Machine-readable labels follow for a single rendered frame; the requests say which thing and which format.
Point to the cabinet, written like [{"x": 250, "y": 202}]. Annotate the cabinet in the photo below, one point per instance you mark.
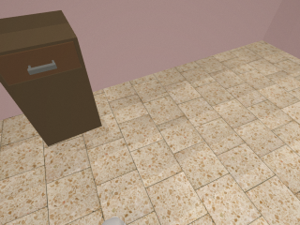
[{"x": 61, "y": 105}]

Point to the handle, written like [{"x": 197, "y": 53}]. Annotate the handle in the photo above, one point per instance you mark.
[{"x": 43, "y": 68}]

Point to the drawer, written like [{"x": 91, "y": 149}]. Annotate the drawer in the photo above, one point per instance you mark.
[{"x": 14, "y": 66}]

